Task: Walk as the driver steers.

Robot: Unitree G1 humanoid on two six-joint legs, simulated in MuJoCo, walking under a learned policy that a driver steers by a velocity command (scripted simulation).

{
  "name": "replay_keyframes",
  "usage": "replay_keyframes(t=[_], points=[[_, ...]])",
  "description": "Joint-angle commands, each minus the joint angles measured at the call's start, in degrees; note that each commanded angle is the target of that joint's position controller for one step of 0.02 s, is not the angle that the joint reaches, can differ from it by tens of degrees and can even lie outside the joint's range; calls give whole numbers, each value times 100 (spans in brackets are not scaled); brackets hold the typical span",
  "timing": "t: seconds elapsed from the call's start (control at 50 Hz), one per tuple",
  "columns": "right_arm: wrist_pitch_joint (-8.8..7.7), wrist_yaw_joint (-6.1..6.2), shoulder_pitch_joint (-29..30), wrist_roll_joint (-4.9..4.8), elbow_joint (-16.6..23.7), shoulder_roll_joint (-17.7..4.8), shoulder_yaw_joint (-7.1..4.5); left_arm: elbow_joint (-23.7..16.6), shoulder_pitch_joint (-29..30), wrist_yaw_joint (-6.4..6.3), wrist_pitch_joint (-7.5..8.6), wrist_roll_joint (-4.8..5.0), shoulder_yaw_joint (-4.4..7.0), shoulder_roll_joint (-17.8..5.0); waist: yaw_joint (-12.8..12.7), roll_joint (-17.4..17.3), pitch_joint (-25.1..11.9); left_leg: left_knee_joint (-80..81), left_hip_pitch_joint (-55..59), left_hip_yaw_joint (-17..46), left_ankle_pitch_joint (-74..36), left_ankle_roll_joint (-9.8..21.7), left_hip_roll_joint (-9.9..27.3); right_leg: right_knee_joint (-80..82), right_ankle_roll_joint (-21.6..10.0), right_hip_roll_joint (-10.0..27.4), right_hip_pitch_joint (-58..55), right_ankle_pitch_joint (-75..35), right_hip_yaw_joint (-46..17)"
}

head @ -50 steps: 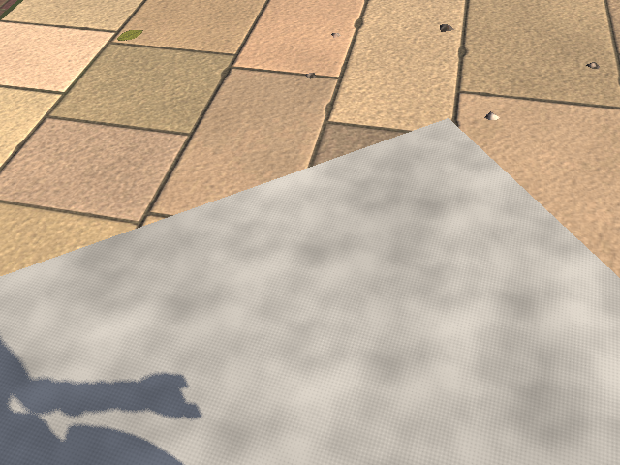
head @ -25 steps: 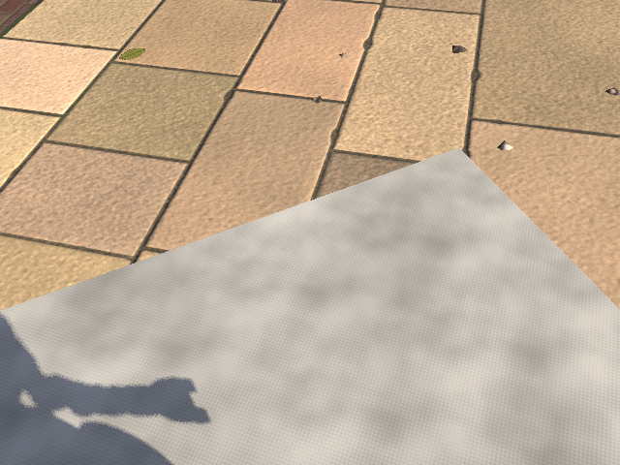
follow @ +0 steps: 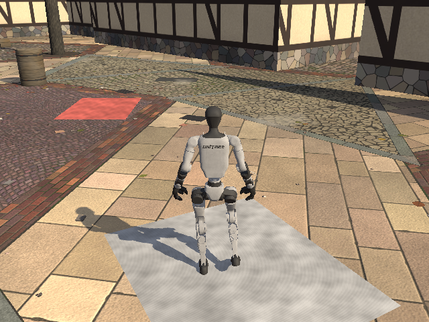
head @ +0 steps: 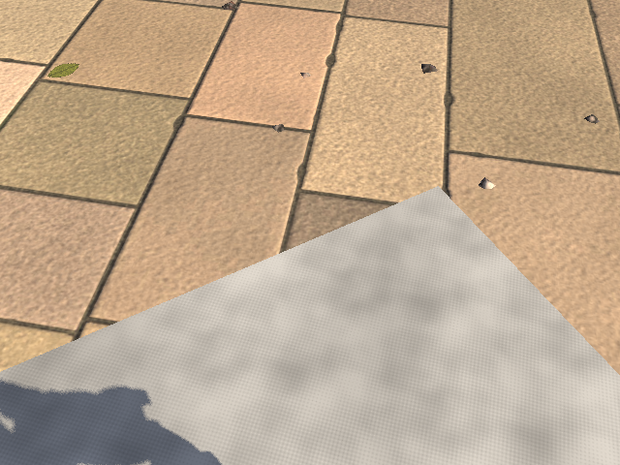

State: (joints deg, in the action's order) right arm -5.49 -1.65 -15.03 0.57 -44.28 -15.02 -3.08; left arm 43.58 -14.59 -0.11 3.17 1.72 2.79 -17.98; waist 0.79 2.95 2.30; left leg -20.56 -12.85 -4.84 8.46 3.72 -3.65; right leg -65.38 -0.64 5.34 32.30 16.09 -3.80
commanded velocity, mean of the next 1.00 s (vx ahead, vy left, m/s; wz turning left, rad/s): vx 0.37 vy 0.00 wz -0.42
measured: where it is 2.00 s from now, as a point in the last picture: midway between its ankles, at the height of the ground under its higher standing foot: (424, 325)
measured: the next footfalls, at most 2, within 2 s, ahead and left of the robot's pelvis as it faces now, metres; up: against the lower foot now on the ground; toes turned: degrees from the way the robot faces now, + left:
right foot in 0.36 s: +0.35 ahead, -0.17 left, +0.00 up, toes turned -13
left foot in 0.80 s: +0.66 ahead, -0.08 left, +0.00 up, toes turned -29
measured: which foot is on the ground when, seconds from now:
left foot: down 0.00-0.34, up 0.36-0.78, down 0.80-1.00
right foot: up 0.00-0.34, down 0.36-0.80, up 0.82-1.00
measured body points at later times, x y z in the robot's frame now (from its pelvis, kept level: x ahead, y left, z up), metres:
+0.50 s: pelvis +0.28 -0.09 -0.01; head +0.32 -0.10 +0.44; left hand +0.48 +0.15 -0.10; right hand +0.33 -0.38 -0.12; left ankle +0.24 +0.09 -0.65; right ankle +0.31 -0.16 -0.74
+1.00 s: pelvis +0.50 -0.10 -0.01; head +0.54 -0.11 +0.44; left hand +0.73 +0.09 -0.13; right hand +0.54 -0.40 -0.11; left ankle +0.63 -0.06 -0.74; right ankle +0.40 -0.22 -0.70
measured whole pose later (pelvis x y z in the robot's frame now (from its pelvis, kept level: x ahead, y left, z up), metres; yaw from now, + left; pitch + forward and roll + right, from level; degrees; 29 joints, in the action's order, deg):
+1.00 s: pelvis +0.50 -0.10 -0.01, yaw -27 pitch +1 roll +0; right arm -2.1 -1.1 -6.0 1.5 -42.8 -12.9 -0.9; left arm 40.3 -13.2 -2.3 -2.8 0.2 3.0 -16.8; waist 0.1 1.3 3.3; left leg -27.0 -22.4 -0.2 5.6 2.2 -2.4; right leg -54.1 3.9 -0.4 22.6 29.6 -5.4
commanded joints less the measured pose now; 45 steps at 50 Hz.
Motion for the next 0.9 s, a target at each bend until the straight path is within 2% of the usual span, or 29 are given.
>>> replay_keyframes(t=[0.02,0.08,0.14,0.2,0.24,0.26,0.3,0.32,0.34,0.36,0.38,0.4,0.42,0.44,0.46,0.48,0.52,0.58,0.62,0.64,0.7,0.74,0.78,0.8,0.82,0.84,0.86,0.88,0.9], points=[[-202,43,276,22,234,-698,-182,-258,-281,-50,-87,-27,103,-299,-175,-604,-59,1452,97,1148,-529,959,1713,270,132,284,514,-598,-390],[-180,103,206,26,108,-783,-192,-354,76,0,-37,-47,106,-258,-65,-546,17,1470,354,539,-935,795,1567,1166,149,189,723,-1623,-372],[-138,145,66,-5,2,-901,-198,-533,674,110,15,-62,48,-119,193,-484,149,1492,554,82,-1073,644,1524,2146,95,106,568,-2282,25],[-24,167,-277,-55,-188,-1020,-231,-813,1211,222,23,-50,1,-35,431,-410,317,1331,1253,-76,-1218,609,1756,2698,-23,70,865,-2159,199],[85,179,-383,-106,-269,-1085,-257,-1011,1427,300,16,-52,5,-61,463,-430,363,1076,1748,-146,-1559,549,1908,2910,-142,14,1054,-1712,345],[140,192,-372,-131,-283,-1129,-273,-1095,1454,339,13,-54,19,-91,417,-478,337,882,1920,-201,-1987,497,1964,2979,-221,-50,1012,-1413,453],[230,244,-236,-153,-234,-1295,-319,-1161,1174,377,-15,-61,110,-263,153,-707,2,149,2073,-396,-3936,357,1961,3003,-437,-398,343,-783,809],[280,280,-176,-152,-202,-1366,-339,-1086,683,371,-38,-65,211,-436,-144,-805,-335,-601,2036,-499,-4831,278,1898,3008,-578,-643,-334,-553,965],[319,317,-76,-159,-161,-1344,-320,-874,-221,319,-52,-50,380,-708,-658,-706,-812,-1788,1597,-673,-4957,107,1689,3348,-785,-902,-1611,-826,1007],[273,341,-168,-59,-40,-1118,-218,-681,-1179,198,-114,-40,571,-1184,-1033,-107,-1413,-3534,170,-681,-3284,-133,1437,3443,-1135,-266,-3472,-967,-138],[88,208,-781,107,258,-262,62,-729,-985,174,-72,1,630,-1747,-289,1329,-1975,-5510,-2504,-109,2254,-488,166,3977,-2269,1174,-5455,-53,-3464],[-140,108,-155,-93,268,-812,-26,-854,-1216,178,-18,-35,489,-1181,-791,621,-2516,-6057,-3166,1060,2441,-403,194,4700,-2335,1380,-5761,510,-4362],[-254,61,408,-295,465,-1037,-90,-815,-992,172,30,-97,407,-928,-833,363,-1631,-5916,-3553,1065,1881,-274,472,4796,-2008,1202,-5173,63,-3465],[-309,90,529,-231,509,-935,-46,-857,-624,162,52,-83,373,-820,-574,-190,-1137,-5401,-3362,1030,1394,-233,724,4791,-1815,960,-4305,-559,-2785],[-303,130,554,-89,470,-938,-72,-934,-257,153,46,-93,324,-673,-339,-357,-782,-4896,-3006,989,1164,-287,882,4861,-1696,746,-3518,-1257,-2259],[-242,131,443,-40,464,-968,-106,-1032,-60,132,52,-167,276,-566,-138,-222,-682,-4683,-2607,1027,999,-338,984,4993,-1676,609,-3005,-1730,-1989],[-111,133,291,15,455,-861,-104,-1046,45,98,70,-140,279,-587,30,-163,-568,-4258,-2349,932,873,-522,985,5175,-1714,471,-2477,-2212,-1706],[-6,181,730,71,598,-667,-38,-948,-51,-18,54,-124,346,-824,-13,-132,-233,-3186,-2246,731,232,-793,795,5148,-1570,189,-1830,-3298,-1101],[-17,171,1103,85,669,-516,22,-857,-145,-95,-37,-91,377,-882,-143,19,-281,-2171,-1743,612,-606,-821,499,4848,-1235,-195,-1552,-3654,-673],[-28,148,1269,64,705,-489,35,-803,-269,-125,-91,-78,391,-901,-252,111,-396,-1791,-1507,572,-1058,-812,337,4746,-1100,-264,-1538,-3549,-671],[-22,77,1507,-22,773,-585,0,-662,-485,-173,-191,-50,375,-826,-377,278,-552,-1124,-1260,711,-1512,-729,166,4455,-896,-127,-1887,-2877,-1029],[-49,47,1426,7,756,-753,-74,-621,-471,-211,-213,-78,346,-704,-313,349,-599,-851,-1235,890,-1352,-574,238,4053,-824,57,-2341,-2748,-1358],[-115,43,983,72,635,-833,-136,-663,-221,-230,-223,-110,309,-573,-33,388,-704,-427,-790,826,-1495,-323,307,3393,-668,-4,-2567,-2967,-1446],[-162,70,720,168,607,-959,-166,-730,-218,-214,-209,-145,256,-408,67,174,-1005,-286,-19,925,-2629,-139,601,2740,-466,-352,-2434,-2748,-1301],[-171,105,428,308,652,-1255,-195,-789,-680,-193,-174,-232,155,-137,-62,-799,-1692,-793,1578,1973,-5011,473,1727,1357,-163,-848,-1451,-597,-1031],[-57,81,184,255,512,-1113,-187,-633,-1537,-162,-177,-132,99,-155,-219,-1981,-2428,-683,2618,3599,-5117,1480,2785,22,156,-1295,-445,2523,-792],[25,48,278,30,579,-822,-116,-468,-1561,-147,-249,-112,198,-655,-171,-1277,-2324,-455,2229,3893,-3319,1451,2710,-492,286,-960,-274,2392,-1001],[95,52,556,-27,640,-652,-56,-522,-947,-176,-366,-69,265,-831,-56,-887,-1682,-285,1664,3398,-2094,1213,2409,-720,410,-818,-47,2007,-819],[162,47,827,8,654,-498,29,-550,-606,-218,-485,-87,265,-788,-80,-647,-1259,-59,1008,3008,-1234,1027,2135,-533,472,-673,-66,1754,-659]])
